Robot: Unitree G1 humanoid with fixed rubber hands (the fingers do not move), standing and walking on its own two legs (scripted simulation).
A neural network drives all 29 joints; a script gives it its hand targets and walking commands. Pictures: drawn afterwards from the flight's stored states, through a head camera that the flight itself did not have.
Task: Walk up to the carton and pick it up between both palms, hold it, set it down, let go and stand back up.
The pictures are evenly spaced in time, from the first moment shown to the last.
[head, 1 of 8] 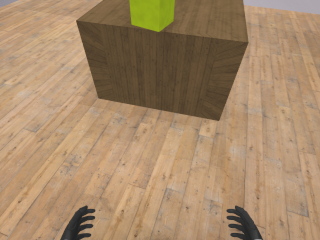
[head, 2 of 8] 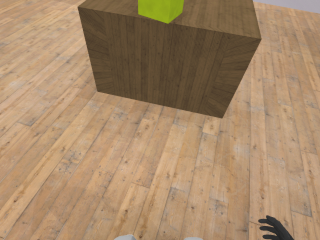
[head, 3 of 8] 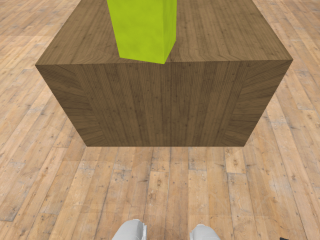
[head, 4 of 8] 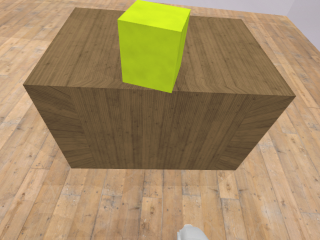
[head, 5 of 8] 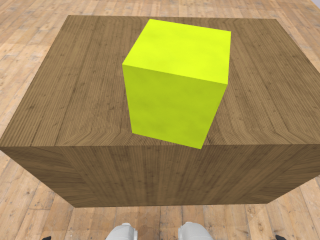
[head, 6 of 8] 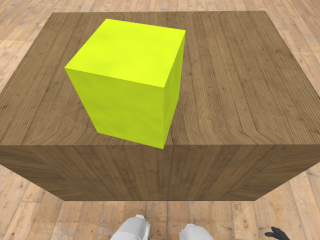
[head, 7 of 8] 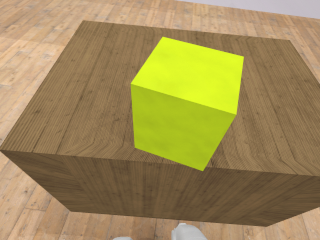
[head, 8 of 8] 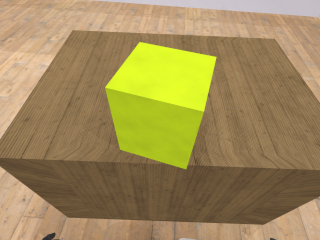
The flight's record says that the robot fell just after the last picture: no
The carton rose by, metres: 0.00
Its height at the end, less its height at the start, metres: +0.00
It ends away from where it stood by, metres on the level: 0.00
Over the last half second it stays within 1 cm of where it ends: yes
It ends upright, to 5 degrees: yes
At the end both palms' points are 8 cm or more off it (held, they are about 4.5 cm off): yes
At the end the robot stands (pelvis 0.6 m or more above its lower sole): yes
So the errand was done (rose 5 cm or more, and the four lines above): no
